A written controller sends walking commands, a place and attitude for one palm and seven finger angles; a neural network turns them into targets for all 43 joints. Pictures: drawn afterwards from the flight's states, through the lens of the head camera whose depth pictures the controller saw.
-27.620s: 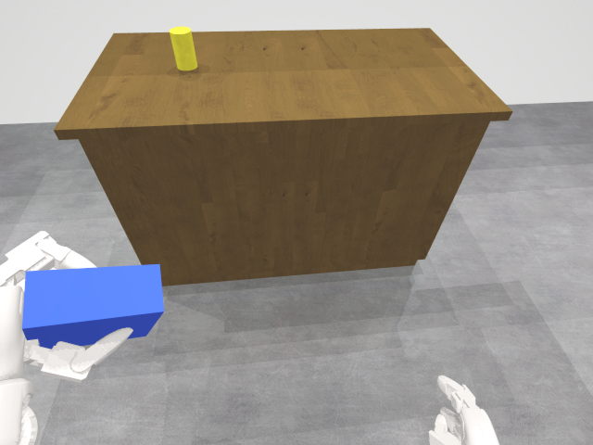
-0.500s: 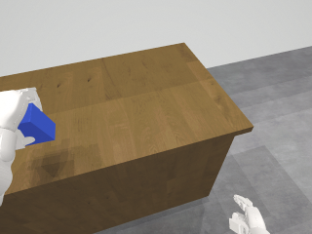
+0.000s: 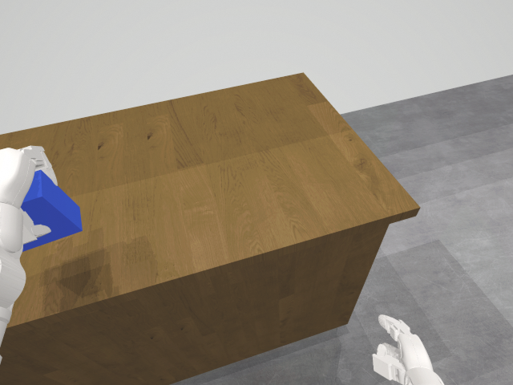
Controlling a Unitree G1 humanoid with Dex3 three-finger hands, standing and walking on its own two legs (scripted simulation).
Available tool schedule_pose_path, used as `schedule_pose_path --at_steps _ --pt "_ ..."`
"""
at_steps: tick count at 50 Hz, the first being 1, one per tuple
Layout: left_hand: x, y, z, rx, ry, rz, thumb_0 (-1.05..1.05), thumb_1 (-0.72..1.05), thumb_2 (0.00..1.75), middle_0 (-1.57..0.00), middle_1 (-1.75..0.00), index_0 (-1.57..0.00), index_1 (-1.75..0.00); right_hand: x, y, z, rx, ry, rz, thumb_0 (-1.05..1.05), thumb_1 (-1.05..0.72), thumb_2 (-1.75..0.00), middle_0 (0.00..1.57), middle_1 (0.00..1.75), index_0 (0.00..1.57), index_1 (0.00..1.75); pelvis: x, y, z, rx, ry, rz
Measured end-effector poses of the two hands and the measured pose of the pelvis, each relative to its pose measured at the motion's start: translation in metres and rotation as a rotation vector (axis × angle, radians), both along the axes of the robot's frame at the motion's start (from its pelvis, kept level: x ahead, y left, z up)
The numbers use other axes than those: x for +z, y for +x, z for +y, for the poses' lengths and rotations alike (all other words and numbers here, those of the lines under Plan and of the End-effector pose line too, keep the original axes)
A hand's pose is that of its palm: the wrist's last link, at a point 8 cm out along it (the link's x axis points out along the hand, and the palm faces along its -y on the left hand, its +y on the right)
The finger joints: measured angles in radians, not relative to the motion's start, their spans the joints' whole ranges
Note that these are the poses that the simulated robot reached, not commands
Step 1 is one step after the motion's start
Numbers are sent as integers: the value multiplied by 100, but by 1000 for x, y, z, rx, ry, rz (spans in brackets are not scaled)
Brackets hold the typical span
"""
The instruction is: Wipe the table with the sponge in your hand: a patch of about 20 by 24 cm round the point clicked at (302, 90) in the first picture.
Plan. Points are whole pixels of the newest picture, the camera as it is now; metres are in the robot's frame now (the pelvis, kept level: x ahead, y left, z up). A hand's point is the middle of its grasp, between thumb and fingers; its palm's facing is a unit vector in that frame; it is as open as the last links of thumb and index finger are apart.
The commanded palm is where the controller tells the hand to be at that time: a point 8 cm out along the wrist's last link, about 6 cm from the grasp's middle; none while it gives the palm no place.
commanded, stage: move the sponge above the wiping area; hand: left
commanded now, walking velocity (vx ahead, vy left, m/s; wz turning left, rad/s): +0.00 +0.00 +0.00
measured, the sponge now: (32, 219) +0.28 +0.39 +0.12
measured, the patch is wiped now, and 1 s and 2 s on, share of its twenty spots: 0.00 0.00 0.00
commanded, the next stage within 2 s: lower the sponge onto the table in 1.40 s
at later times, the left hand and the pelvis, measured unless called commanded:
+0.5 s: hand (12, 227) +0.25 +0.39 +0.14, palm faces +0.01 -0.02 -1.00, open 9.2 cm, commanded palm +0.23 +0.35 +0.19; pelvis +0.00 +0.00 +0.00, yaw +1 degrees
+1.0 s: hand (39, 247) +0.24 +0.37 +0.10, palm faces -0.19 -0.08 -0.98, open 9.1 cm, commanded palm +0.23 +0.35 +0.19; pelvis +0.00 -0.01 +0.00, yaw +1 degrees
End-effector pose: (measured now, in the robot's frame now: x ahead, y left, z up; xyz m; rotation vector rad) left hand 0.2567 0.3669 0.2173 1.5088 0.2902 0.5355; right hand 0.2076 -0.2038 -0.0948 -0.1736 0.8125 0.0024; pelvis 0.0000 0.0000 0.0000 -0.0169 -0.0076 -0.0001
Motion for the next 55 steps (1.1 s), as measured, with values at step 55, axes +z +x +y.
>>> schedule_pose_path --at_steps 55 --pt "-69 -19 -67 -305 -71 306 0 -44 104 -85 -145 -84 -145 2 -6 -29 -23 -91 -23 1 -90 -90 20 29 20 30 -2 5 -7 12 3 -25"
